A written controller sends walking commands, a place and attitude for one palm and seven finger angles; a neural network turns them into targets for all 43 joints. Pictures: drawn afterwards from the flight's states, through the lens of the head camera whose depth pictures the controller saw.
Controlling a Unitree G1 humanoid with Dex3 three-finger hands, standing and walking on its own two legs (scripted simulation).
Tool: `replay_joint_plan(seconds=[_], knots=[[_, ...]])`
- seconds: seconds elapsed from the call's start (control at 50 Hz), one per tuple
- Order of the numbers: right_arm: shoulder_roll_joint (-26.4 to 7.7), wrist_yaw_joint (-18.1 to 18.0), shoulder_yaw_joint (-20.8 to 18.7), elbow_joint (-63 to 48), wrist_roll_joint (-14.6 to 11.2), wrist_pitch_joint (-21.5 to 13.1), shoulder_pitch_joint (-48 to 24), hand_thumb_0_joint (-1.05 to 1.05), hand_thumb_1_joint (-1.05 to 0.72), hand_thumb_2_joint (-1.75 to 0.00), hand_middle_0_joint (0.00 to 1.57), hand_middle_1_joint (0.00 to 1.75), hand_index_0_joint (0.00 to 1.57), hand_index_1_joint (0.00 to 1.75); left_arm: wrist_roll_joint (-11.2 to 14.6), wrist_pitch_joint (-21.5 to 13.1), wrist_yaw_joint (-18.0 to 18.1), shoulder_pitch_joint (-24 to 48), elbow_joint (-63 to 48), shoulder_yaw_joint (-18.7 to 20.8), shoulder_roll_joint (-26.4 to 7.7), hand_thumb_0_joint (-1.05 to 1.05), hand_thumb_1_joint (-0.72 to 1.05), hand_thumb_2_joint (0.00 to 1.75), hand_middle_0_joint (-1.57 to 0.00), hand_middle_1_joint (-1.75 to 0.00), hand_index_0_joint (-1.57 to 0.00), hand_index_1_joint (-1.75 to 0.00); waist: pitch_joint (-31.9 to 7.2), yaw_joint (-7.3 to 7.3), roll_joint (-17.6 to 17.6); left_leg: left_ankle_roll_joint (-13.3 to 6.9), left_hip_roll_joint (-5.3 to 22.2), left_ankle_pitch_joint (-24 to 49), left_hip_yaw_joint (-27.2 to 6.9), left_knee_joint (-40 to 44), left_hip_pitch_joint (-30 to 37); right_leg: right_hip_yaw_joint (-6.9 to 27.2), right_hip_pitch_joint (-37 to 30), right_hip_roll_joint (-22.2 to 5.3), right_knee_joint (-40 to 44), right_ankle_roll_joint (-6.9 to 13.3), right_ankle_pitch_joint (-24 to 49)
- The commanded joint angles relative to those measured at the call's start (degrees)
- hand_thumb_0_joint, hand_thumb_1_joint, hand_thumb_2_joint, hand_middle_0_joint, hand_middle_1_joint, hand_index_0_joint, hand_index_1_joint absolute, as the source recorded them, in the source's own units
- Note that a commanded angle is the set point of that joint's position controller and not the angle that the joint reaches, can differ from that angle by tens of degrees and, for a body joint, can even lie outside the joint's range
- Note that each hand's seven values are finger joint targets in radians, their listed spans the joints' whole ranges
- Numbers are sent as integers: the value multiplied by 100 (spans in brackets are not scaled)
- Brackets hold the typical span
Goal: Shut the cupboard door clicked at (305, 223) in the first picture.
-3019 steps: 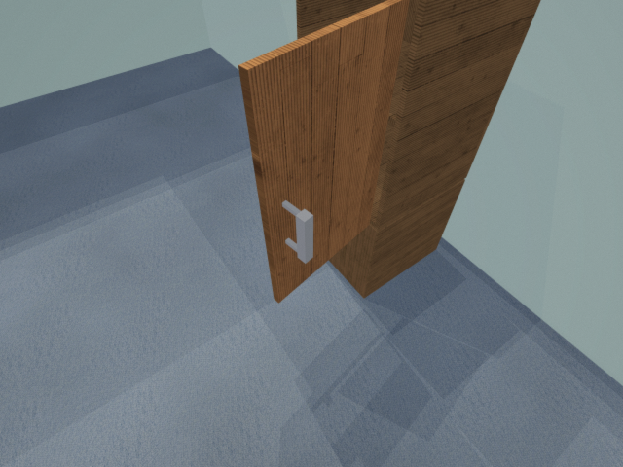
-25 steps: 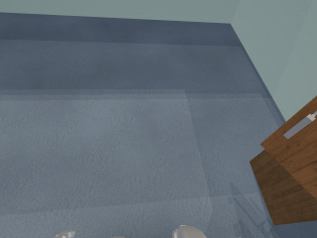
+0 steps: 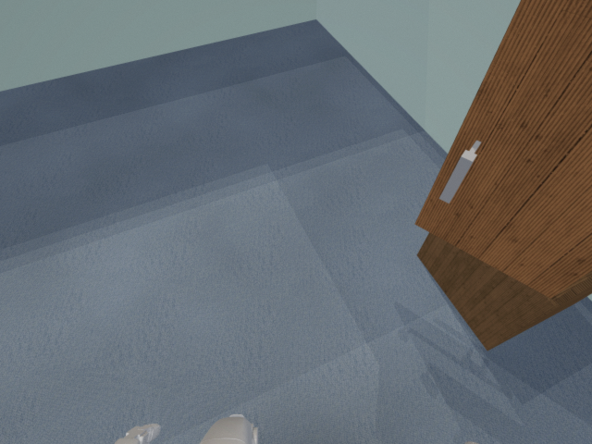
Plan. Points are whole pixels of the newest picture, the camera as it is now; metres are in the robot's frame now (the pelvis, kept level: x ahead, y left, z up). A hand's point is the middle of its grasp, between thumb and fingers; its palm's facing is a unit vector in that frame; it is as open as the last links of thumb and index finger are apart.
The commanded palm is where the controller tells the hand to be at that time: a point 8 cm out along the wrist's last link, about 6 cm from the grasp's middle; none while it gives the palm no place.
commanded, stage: turn to face it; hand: left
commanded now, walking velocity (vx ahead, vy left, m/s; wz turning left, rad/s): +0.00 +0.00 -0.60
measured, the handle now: (461, 171) +0.63 -0.31 -0.08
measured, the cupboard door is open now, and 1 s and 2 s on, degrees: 29 29 29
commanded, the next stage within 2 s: take the last steps up to it in 0.92 s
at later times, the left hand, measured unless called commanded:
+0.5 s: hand (201, 394) +0.20 +0.17 -0.16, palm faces -0.32 -0.91 -0.28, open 7.4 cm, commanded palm none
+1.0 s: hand (218, 376) +0.23 +0.15 -0.18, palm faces -0.46 -0.87 -0.18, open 7.4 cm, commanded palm none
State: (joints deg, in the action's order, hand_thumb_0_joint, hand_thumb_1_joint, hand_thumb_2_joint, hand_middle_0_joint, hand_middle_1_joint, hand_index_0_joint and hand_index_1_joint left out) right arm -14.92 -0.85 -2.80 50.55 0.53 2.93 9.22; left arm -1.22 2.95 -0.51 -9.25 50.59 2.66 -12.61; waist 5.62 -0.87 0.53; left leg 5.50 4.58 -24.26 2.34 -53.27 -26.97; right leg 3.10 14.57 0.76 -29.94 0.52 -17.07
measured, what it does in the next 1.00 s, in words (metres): steps on the spot, turning right: left foot, then right foot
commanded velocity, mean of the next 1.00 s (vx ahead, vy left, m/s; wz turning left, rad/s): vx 0.00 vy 0.00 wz -0.43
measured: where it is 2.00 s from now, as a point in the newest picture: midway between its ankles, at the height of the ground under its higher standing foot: outside the picture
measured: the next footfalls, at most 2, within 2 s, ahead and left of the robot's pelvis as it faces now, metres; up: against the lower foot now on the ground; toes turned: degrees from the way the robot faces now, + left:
left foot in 0.10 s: +0.08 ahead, +0.14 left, +0.00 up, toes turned +0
right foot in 0.48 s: +0.01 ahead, -0.13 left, +0.00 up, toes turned -22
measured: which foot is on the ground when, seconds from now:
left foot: up 0.00-0.08, down 0.10-0.48, up 0.50-0.84, down 0.86-1.00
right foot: down 0.00-0.10, up 0.12-0.46, down 0.48-0.86, up 0.88-1.00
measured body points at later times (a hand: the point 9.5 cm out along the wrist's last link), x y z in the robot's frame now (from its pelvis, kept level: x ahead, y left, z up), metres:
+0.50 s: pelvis +0.02 -0.01 -0.01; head +0.07 -0.03 +0.43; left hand +0.22 +0.21 -0.14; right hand -0.01 -0.27 -0.16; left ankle +0.04 +0.14 -0.73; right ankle -0.02 -0.11 -0.74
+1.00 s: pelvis +0.07 +0.01 +0.00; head +0.13 +0.02 +0.45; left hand +0.26 +0.19 -0.16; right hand +0.01 -0.24 -0.12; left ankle +0.11 +0.10 -0.74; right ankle -0.05 -0.09 -0.67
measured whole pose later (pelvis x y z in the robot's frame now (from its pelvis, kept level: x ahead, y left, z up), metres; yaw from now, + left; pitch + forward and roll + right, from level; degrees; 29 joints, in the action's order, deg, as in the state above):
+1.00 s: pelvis +0.07 +0.01 +0.00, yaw -30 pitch +2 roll -2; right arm -10.2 -1.8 -0.1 52.1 1.6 0.5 11.8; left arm -0.7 4.3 -0.6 -9.9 54.3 3.9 -14.3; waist 4.0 0.0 -2.6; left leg -1.7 3.5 -16.8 5.9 -30.5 -15.3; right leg 1.7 23.6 1.5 -57.9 -1.7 -28.3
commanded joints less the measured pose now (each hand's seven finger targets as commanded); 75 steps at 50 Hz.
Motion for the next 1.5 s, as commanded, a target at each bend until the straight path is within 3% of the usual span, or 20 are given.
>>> replay_joint_plan(seconds=[0.0,0.06,0.08,0.1,0.2,0.38,0.42,0.44,0.46,0.5,0.58,0.78,0.86,1.0,1.14,1.22,1.26,1.28,1.36,1.48], knots=[[-426,-55,-92,-444,-25,-194,150,0,-90,-90,20,30,20,30,-44,-124,69,64,-419,416,-1319,0,90,90,-20,-30,-20,-30,-867,82,-1066,-60,-251,211,50,1197,415,1396,-492,-1197,449,914,2972],[-760,-106,-130,-236,15,-315,865,0,-90,-90,20,30,20,30,57,-48,53,252,-536,363,-1016,0,90,90,-20,-30,-20,-30,-1067,-230,-213,-261,230,1554,-399,3206,2056,1027,540,-512,-431,284,1653],[-1348,-109,-228,-270,104,-343,947,0,-90,-90,20,30,20,30,103,-16,-4,-38,-609,293,-650,0,90,90,-20,-30,-20,-30,-1183,-166,1498,-873,1668,2455,-1858,3442,2657,251,1515,288,-1628,-78,-717],[-1463,-118,-221,-351,98,-317,992,0,-90,-90,20,30,20,30,45,-35,-20,12,-675,261,-752,0,90,90,-20,-30,-20,-30,-1108,-218,1630,-1414,2407,2744,-2330,3555,2336,-45,1613,162,-2891,-176,-2065],[-917,-171,-90,-506,123,-330,265,0,-90,-90,20,30,20,30,24,31,-193,134,-471,316,-678,0,90,90,-20,-30,-20,-30,-755,58,1022,-1265,1501,3583,-421,3254,2104,-312,1690,-275,-3584,-400,-1103],[-1146,-65,-276,-232,108,-251,465,0,-90,-90,20,30,20,30,19,-19,-200,253,-507,233,-526,0,90,90,-20,-30,-20,-30,-903,-47,1277,-1090,1695,3474,372,2668,2102,-900,471,-116,-959,-197,-581],[-1104,-27,-289,-266,60,-223,257,0,-90,-90,20,30,20,30,0,-76,-167,-356,-311,282,-768,0,90,90,-20,-30,-20,-30,-1010,309,757,-670,1392,2607,719,1822,1422,-844,-696,-130,360,-51,679],[-772,9,-237,-389,3,-204,215,0,-90,-90,20,30,20,30,-52,-142,-101,-712,-204,369,-1300,0,90,90,-20,-30,-20,-30,-1076,483,-683,-303,808,1093,1066,715,404,433,-1528,-1126,938,299,1720],[-472,8,-126,-648,3,-166,-95,0,-90,-90,20,30,20,30,-18,-176,-22,-913,-118,434,-1737,0,90,90,-20,-30,-20,-30,-853,598,-1775,-96,59,-1396,761,-518,-755,1945,-1493,-2254,1073,969,3429],[-565,-91,-128,-608,-3,-95,-184,0,-90,-90,20,30,20,30,-3,-165,119,-646,-178,458,-1578,0,90,90,-20,-30,-20,-30,-863,441,-1635,-137,151,-1003,-201,-1500,-1074,2074,-1183,-2129,1082,1315,3031],[-511,-36,-86,-258,37,-110,148,0,-90,-90,20,30,20,30,10,-210,116,-41,-346,283,-1108,0,90,90,-20,-30,-20,-30,-955,74,-1096,-29,134,39,-169,-1076,-554,779,-917,-1370,750,966,3441],[-339,-90,-27,-117,-9,-209,516,0,-90,-90,20,30,20,30,0,-148,120,8,-211,335,-1147,0,90,90,-20,-30,-20,-30,-915,-66,-891,-178,-284,861,33,2013,1029,1200,-344,-1124,385,796,2702],[-1167,-176,-148,-8,120,-313,956,0,-90,-90,20,30,20,30,29,-36,82,-88,-284,205,-629,0,90,90,-20,-30,-20,-30,-908,-220,1607,-1462,2073,3423,-2108,3582,2085,-8,1276,147,-2551,-158,-1878],[-673,-214,-36,97,96,-344,730,0,-90,-90,20,30,20,30,26,-21,-32,15,-29,167,-400,0,90,90,-20,-30,-20,-30,-928,-25,815,-1410,1239,4744,-517,3138,2467,-289,1217,-169,-2565,-296,-957],[-959,-141,-212,410,176,-312,1035,0,-90,-90,20,30,20,30,-19,-25,-175,422,-65,124,-324,0,90,90,-20,-30,-20,-30,-647,-255,939,-1343,1648,1822,-729,3585,2185,-629,872,-155,-1313,-155,-1006],[-938,-111,-220,518,128,-326,850,0,-90,-90,20,30,20,30,-33,-116,-213,-277,230,181,-435,0,90,90,-20,-30,-20,-30,-684,117,497,-925,1263,1027,-241,2914,1311,-886,-728,39,618,8,188],[-277,-57,-63,272,27,-364,544,0,-90,-90,20,30,20,30,-81,-224,-83,-1070,515,342,-1245,0,90,90,-20,-30,-20,-30,-687,495,-1559,-346,29,-937,945,864,-840,1440,-2376,-1693,1668,824,-134],[-379,-59,-45,56,66,-329,-10,0,-90,-90,20,30,20,30,-15,-211,-31,-1339,533,347,-1410,0,90,90,-20,-30,-20,-30,-433,755,-1308,-358,-112,-1466,400,-291,-1236,1939,-1876,-2206,1849,1367,143],[-333,-5,-84,329,114,-320,264,0,-90,-90,20,30,20,30,-35,-340,80,-472,387,183,-717,0,90,90,-20,-30,-20,-30,38,96,-824,-314,203,-246,26,-948,-1036,749,-912,-1572,1707,1346,863],[-58,35,8,369,98,-358,489,0,-90,-90,20,30,20,30,-36,-432,73,-571,582,152,-726,0,90,90,-20,-30,-20,-30,-245,-34,-771,-337,7,402,458,889,-87,152,-941,-1248,1379,1162,2276]])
